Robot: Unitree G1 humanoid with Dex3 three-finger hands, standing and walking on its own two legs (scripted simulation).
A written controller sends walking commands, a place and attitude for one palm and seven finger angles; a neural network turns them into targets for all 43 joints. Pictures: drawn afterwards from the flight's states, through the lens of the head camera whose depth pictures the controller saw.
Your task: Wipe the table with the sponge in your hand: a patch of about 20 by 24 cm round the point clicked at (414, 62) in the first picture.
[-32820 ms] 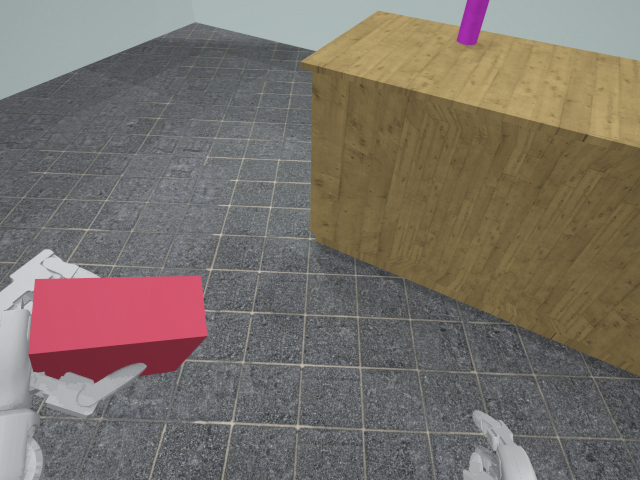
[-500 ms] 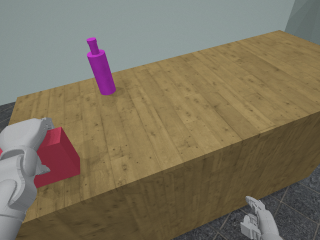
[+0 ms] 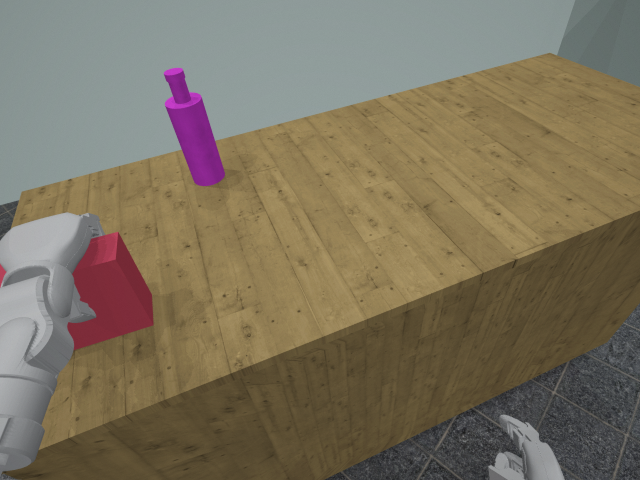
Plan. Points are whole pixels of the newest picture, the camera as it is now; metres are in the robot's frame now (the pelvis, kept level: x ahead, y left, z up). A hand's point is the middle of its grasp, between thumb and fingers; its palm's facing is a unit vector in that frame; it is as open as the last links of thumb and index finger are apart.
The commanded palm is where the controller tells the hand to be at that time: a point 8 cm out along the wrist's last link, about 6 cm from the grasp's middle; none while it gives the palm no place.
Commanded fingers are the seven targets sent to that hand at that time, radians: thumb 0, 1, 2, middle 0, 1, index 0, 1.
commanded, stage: wipe forward along the first lane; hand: left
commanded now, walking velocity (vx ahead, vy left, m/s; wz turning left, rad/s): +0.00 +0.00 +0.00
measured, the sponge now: (88, 306) +0.30 +0.35 +0.08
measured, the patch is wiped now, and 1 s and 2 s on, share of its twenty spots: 0.15 0.40 0.50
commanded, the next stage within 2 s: slide across to the middle lane in 0.66 s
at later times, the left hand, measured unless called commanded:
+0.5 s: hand (73, 245) +0.35 +0.38 +0.14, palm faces -0.07 +0.00 -1.00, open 10.1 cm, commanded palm +0.34 +0.37 +0.17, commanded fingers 0.00 0.10 1.30 -1.20 -1.60 -1.20 -1.60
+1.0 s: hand (84, 226) +0.39 +0.38 +0.14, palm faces -0.03 +0.01 -1.00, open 10.1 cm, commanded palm +0.37 +0.36 +0.19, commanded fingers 0.00 0.10 1.30 -1.20 -1.60 -1.20 -1.60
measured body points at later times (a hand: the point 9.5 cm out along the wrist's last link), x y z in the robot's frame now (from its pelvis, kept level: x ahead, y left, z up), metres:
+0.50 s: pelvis +0.00 +0.01 +0.00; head +0.01 -0.02 +0.45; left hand +0.35 +0.37 +0.19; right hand +0.16 -0.24 -0.12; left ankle +0.03 +0.10 -0.73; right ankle +0.02 -0.06 -0.73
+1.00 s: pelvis +0.02 +0.03 +0.01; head +0.04 +0.01 +0.45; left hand +0.39 +0.38 +0.19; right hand +0.16 -0.23 -0.12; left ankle +0.03 +0.10 -0.73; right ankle +0.02 -0.06 -0.73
